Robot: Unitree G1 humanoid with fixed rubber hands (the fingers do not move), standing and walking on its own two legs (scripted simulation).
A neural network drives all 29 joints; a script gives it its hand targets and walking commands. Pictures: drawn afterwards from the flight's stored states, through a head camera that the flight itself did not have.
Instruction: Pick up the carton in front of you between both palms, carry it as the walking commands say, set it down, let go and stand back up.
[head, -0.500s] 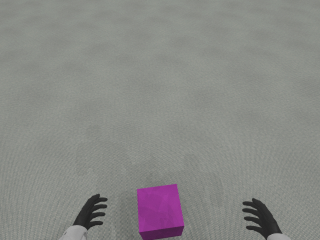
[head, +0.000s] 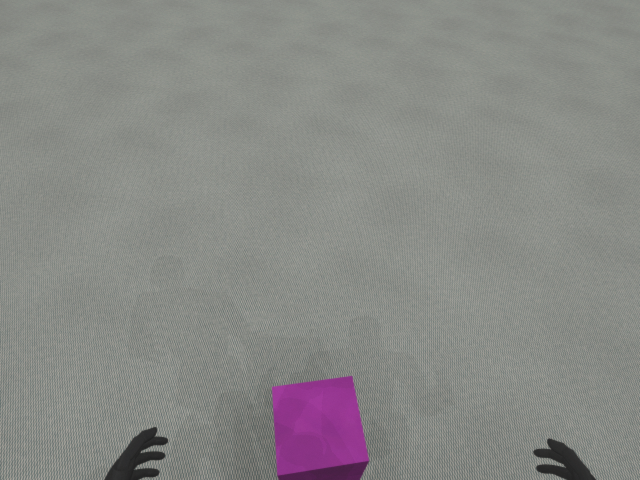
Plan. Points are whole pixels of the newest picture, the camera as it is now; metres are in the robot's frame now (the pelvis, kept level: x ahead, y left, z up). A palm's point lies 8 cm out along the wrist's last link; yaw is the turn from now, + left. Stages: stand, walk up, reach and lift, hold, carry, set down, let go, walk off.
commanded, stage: stand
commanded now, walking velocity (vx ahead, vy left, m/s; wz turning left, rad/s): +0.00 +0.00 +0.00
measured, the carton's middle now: (317, 435) +0.34 +0.04 -0.65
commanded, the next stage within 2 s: none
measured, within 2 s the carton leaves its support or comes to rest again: neither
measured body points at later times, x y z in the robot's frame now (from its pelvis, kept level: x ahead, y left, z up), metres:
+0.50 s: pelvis -0.01 +0.00 +0.00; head -0.01 +0.02 +0.45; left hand +0.11 +0.30 -0.11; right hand +0.11 -0.30 -0.10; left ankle +0.00 +0.11 -0.74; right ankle -0.04 -0.14 -0.74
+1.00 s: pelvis -0.02 +0.00 +0.01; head -0.02 +0.01 +0.46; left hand +0.08 +0.31 -0.11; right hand +0.09 -0.31 -0.10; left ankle +0.00 +0.11 -0.74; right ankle -0.04 -0.14 -0.74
